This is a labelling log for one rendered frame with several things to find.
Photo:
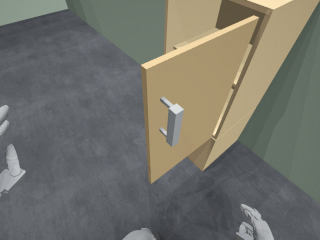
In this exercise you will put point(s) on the left robot hand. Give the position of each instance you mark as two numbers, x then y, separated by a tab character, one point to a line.
10	177

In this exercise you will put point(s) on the cupboard door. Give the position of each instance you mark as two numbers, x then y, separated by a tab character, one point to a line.
198	77

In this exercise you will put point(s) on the handle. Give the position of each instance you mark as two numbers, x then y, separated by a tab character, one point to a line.
174	122

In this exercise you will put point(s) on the left robot shin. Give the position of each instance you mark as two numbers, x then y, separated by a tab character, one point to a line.
145	229

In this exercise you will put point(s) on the robot left thigh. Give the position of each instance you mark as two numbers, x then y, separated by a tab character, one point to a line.
139	235

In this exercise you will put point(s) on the right robot hand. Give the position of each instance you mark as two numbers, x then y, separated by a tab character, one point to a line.
259	230

